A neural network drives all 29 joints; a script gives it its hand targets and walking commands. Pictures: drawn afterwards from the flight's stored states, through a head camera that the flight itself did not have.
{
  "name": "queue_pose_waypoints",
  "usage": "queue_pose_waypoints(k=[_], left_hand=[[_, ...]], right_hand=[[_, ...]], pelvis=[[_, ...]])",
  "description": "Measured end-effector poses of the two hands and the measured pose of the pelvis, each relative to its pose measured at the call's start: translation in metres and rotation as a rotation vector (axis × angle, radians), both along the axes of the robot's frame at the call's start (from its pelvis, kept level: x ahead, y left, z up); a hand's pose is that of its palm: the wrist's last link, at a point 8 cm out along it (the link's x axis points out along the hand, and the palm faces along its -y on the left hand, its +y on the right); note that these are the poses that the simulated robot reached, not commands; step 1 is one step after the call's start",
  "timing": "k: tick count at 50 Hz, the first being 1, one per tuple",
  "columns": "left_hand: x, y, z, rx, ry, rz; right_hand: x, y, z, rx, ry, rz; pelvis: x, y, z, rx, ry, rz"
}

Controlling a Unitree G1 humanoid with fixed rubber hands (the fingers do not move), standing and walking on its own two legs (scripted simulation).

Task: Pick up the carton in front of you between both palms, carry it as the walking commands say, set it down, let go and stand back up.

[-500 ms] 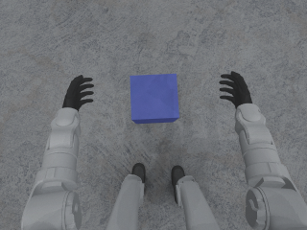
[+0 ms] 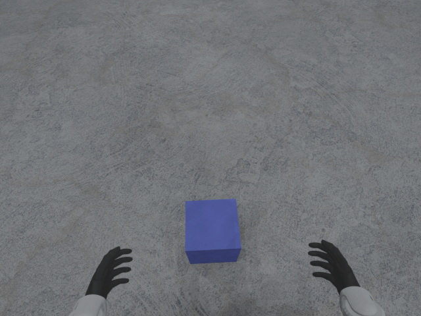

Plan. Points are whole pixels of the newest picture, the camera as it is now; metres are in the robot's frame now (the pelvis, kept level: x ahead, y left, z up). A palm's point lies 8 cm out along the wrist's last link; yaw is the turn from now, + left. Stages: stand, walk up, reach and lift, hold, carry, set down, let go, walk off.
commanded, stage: let go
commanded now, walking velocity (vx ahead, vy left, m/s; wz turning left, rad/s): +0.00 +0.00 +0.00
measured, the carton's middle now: (212, 232) +0.46 +0.02 -0.65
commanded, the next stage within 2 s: stand in 0.50 s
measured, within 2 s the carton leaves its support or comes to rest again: neither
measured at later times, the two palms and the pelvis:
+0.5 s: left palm (95, 301) +0.17 +0.23 -0.06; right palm (355, 299) +0.17 -0.23 -0.06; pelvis +0.01 +0.00 +0.00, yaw +0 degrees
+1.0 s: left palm out of the picture +0.12 +0.28 -0.09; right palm (371, 315) +0.14 -0.27 -0.09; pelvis +0.01 +0.01 +0.00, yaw +1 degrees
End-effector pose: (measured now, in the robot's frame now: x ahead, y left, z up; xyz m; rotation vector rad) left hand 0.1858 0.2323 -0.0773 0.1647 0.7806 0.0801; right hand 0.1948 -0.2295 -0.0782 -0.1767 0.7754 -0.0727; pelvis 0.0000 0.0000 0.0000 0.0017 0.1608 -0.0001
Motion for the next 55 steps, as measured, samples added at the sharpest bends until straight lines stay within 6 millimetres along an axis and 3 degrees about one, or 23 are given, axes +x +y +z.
queue_pose_waypoints(k=[8,25,36,55], left_hand=[[-0.021,-0.002,0.014,-0.001,0.007,-0.012],[-0.018,-0.002,0.016,0.010,0.028,-0.015],[-0.035,0.049,0.000,0.127,0.044,0.112],[-0.074,0.054,-0.019,0.128,0.156,0.128]], right_hand=[[-0.028,-0.006,0.014,0.002,0.010,0.003],[-0.028,-0.003,0.017,0.002,0.022,0.001],[-0.040,-0.042,0.002,-0.149,0.071,-0.075],[-0.059,-0.035,-0.010,-0.155,0.145,-0.068]], pelvis=[[0.006,-0.003,0.005,0.003,-0.163,-0.001],[0.006,-0.002,0.003,0.003,-0.261,-0.001],[0.013,0.002,-0.001,-0.009,-0.191,0.017],[0.007,0.007,0.000,-0.010,-0.203,0.029]])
